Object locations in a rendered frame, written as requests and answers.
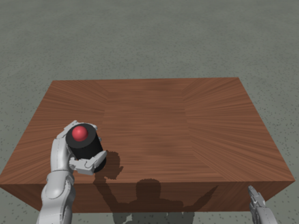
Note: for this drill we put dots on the right robot hand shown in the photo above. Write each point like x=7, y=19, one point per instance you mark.
x=260, y=213

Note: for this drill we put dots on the bottle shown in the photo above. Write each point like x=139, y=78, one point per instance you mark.
x=83, y=141

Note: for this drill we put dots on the left robot arm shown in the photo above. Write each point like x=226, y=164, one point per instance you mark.
x=57, y=198

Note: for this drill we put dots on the left robot hand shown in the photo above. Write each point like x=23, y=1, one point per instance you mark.
x=62, y=158

